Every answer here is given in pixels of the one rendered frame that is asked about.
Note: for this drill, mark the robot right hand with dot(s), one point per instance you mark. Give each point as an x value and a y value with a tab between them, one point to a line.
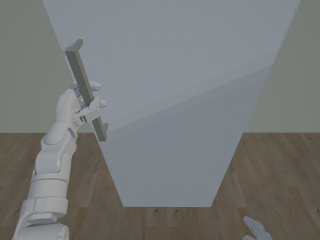
257	229

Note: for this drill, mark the fridge door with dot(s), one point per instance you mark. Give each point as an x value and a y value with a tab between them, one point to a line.
180	79

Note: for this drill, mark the handle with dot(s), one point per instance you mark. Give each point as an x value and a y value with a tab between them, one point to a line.
81	78

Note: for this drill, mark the robot left upper arm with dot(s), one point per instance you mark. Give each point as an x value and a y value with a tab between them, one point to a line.
55	231

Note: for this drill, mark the robot left forearm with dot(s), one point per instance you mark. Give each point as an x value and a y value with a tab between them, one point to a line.
46	200

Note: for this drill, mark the robot left hand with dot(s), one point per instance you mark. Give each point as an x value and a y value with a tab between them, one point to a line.
69	110

